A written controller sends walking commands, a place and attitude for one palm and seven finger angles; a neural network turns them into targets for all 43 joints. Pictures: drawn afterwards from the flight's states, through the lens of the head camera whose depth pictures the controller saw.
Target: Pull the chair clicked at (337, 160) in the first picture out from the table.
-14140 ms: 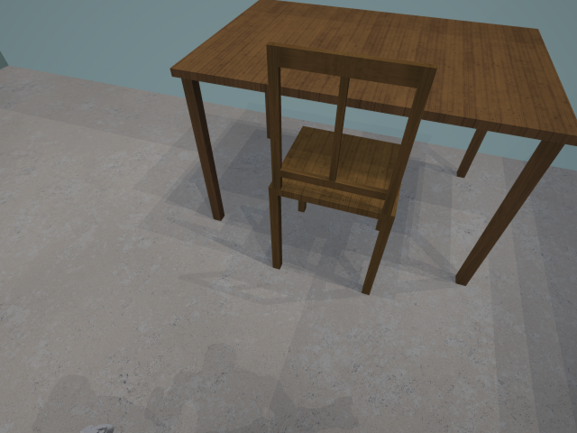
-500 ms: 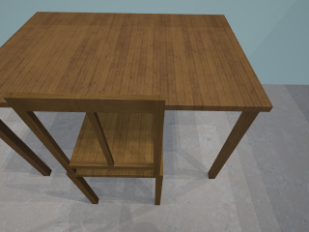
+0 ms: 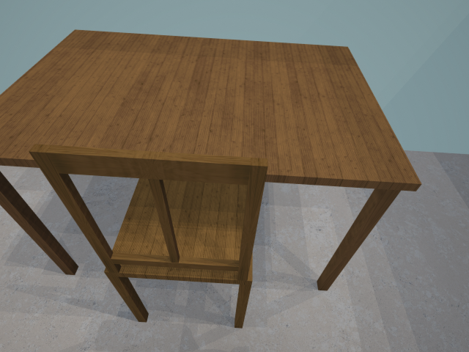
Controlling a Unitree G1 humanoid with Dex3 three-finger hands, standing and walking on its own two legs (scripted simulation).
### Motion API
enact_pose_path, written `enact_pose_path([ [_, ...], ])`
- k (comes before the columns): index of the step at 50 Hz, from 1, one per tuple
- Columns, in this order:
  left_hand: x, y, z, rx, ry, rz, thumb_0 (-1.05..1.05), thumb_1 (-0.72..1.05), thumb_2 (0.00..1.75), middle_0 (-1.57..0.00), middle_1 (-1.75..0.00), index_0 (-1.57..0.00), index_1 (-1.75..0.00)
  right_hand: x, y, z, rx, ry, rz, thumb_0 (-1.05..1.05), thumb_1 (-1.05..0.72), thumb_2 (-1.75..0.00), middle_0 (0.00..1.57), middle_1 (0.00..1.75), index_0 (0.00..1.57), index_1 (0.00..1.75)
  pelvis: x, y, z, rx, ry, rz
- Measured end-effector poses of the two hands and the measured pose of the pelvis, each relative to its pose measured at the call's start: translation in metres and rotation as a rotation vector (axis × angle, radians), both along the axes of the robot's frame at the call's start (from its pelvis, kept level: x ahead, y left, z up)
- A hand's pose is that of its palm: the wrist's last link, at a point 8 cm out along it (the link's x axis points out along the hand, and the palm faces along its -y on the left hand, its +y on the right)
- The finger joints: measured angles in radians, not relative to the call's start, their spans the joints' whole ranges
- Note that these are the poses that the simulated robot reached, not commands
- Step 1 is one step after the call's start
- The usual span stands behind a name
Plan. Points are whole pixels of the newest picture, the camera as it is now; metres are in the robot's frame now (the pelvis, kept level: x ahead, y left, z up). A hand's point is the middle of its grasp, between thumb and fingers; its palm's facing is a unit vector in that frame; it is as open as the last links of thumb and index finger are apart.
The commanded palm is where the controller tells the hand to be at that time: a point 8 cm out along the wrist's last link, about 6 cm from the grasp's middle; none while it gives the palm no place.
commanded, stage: look again from close up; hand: left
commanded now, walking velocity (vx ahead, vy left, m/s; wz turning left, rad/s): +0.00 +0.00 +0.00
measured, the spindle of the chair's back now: (167, 225) +0.38 +0.18 -0.06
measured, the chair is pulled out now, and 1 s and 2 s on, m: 0.00 0.00 0.00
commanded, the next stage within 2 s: raise the hand toward the chair's back in 0.80 s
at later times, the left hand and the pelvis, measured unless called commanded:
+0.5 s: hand out of the picture -0.05 +0.18 -0.17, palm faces +0.01 -0.98 -0.18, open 7.4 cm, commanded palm none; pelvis -0.03 +0.01 +0.00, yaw +0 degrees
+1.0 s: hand out of the picture +0.03 +0.21 -0.13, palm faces +0.16 -0.95 -0.26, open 7.3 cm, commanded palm +0.07 +0.22 -0.07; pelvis -0.03 +0.01 +0.00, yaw +0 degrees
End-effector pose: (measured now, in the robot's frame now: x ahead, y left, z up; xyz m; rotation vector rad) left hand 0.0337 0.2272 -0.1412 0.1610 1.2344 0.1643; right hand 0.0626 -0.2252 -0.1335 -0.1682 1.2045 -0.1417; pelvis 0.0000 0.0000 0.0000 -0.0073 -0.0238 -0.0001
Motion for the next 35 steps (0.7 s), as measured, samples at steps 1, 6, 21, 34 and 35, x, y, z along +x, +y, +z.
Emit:
enact_pose_path([
  [1,-0.002,0.0,0.0,-0.001,0.002,-0.001,0.01,0.9,0.9,-0.2,-0.3,-0.2,-0.3,-0.002,0.0,0.0,0.0,0.001,-0.003,0.0,-0.91,-0.89,0.2,0.3,0.19,0.3,-0.002,0.0,0.0,0.0,-0.001,0.0],
  [6,-0.02,0.001,0.0,-0.01,0.03,-0.002,0.01,0.9,0.9,-0.2,-0.3,-0.2,-0.3,-0.019,-0.001,0.002,-0.008,0.029,-0.008,-0.01,-0.92,-0.89,0.2,0.3,0.2,0.3,-0.01,0.002,0.002,-0.001,-0.004,0.001],
  [21,-0.079,0.004,-0.004,-0.032,0.17,0.004,0.01,0.9,0.9,-0.2,-0.3,-0.2,-0.3,-0.094,0.013,-0.002,0.014,0.203,-0.044,0.0,-0.91,-0.89,0.2,0.3,0.19,0.3,-0.027,0.009,0.004,-0.002,0.005,0.0],
  [34,-0.083,0.001,-0.004,-0.043,0.172,0.004,0.01,0.9,0.9,-0.2,-0.3,-0.19,-0.3,-0.115,0.032,-0.007,0.05,0.239,-0.068,0.01,-0.92,-0.89,0.2,0.3,0.2,0.3,-0.031,0.014,0.004,0.0,0.012,-0.005],
  [35,-0.083,0.0,-0.005,-0.045,0.171,0.003,0.01,0.9,0.9,-0.2,-0.3,-0.19,-0.3,-0.115,0.032,-0.007,0.05,0.239,-0.068,0.01,-0.92,-0.89,0.2,0.3,0.2,0.3,-0.031,0.014,0.004,0.0,0.012,-0.005],
])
